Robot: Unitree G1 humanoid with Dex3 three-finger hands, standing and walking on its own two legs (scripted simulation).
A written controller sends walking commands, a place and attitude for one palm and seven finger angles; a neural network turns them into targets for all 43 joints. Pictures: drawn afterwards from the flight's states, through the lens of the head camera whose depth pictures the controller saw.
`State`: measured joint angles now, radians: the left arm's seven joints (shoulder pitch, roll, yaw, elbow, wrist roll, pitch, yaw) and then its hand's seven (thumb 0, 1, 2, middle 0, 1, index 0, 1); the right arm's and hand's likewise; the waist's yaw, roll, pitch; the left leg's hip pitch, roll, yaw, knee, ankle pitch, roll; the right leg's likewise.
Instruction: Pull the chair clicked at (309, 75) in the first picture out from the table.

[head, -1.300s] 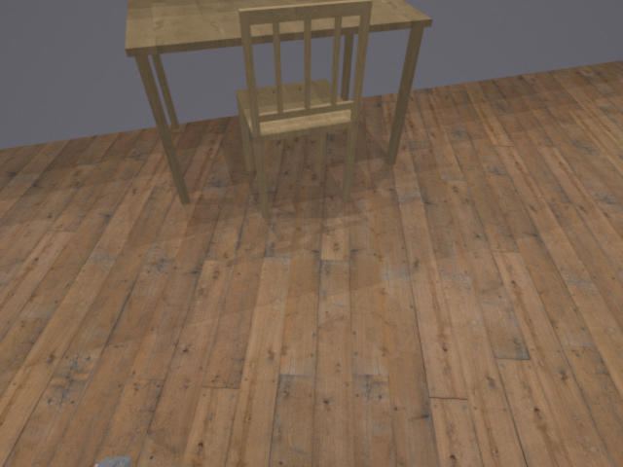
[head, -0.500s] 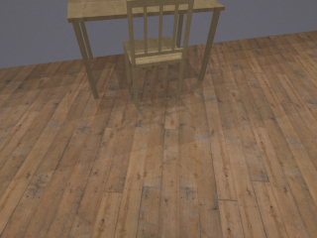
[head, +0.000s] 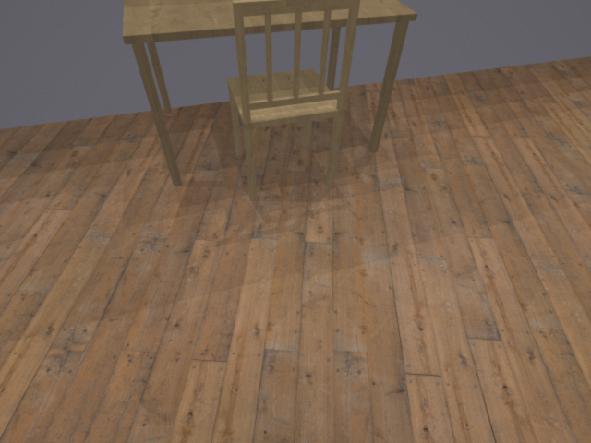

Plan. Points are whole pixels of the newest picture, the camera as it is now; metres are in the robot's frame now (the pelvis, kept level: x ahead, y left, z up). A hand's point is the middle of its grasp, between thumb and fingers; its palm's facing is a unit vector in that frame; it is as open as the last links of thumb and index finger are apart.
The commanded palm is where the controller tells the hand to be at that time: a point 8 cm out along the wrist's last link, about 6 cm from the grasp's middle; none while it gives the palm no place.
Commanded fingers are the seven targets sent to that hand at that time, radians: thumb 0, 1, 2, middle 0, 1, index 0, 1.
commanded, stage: look at it before walking up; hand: left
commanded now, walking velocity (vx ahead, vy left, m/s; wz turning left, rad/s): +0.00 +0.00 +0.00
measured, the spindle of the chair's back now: (297, 57) +1.40 +0.07 -0.10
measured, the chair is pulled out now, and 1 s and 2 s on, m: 0.00 0.00 0.00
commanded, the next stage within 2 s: walk to a spot facing it in 0.14 s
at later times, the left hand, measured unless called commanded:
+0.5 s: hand out of the picture +0.05 +0.20 -0.18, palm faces -0.10 -0.97 -0.24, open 7.4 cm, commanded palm none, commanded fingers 0.00 0.90 0.90 -0.20 -0.30 -0.20 -0.30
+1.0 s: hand (221, 437) +0.17 +0.13 -0.18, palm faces -0.19 -0.97 -0.14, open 7.4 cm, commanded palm none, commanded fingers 0.00 0.90 0.90 -0.20 -0.30 -0.20 -0.30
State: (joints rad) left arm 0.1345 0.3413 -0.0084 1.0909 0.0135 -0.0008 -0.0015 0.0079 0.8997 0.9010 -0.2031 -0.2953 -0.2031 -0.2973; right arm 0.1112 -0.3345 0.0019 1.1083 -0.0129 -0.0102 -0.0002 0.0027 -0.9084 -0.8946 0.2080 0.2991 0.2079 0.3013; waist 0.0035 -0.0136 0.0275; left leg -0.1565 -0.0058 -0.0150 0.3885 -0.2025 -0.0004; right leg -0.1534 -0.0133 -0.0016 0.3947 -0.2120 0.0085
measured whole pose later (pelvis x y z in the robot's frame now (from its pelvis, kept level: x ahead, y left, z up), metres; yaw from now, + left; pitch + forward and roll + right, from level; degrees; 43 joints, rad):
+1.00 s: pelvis +0.20 -0.04 -0.01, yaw -17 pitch +1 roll -1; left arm 0.44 0.14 0.03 1.10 0.03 -0.06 0.01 0.01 0.90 0.90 -0.20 -0.30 -0.20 -0.30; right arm 0.13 -0.17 -0.04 0.99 -0.02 -0.03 0.03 0.00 -0.91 -0.90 0.20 0.30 0.20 0.30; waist 0.05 -0.02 0.03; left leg -0.53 0.10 0.09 0.73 -0.21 -0.02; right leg 0.00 0.04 0.04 0.34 -0.37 -0.02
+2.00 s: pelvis +0.60 -0.22 -0.01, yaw -34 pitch +0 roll -1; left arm 0.33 0.18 0.05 1.08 0.02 -0.07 0.01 0.00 0.92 0.90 -0.20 -0.29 -0.20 -0.30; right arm 0.18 -0.20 -0.06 1.01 -0.03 -0.02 0.01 0.01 -0.94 -0.90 0.20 0.30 0.20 0.30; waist 0.01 0.02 0.01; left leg -0.54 0.16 0.09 0.81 -0.19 -0.03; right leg -0.09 0.05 -0.12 0.38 -0.30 -0.07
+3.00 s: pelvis +0.72 -0.31 -0.02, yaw -8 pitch +0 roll +0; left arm 0.25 0.23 0.06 0.94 0.03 0.03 0.02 0.00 0.91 0.90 -0.20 -0.30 -0.20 -0.30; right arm 0.11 -0.26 -0.08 0.91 -0.02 0.07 0.03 0.00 -0.92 -0.90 0.20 0.30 0.20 0.30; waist 0.03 -0.02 0.08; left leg -0.35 0.06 0.12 0.75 -0.39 -0.05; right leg -0.26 -0.19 -0.37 0.59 -0.30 0.01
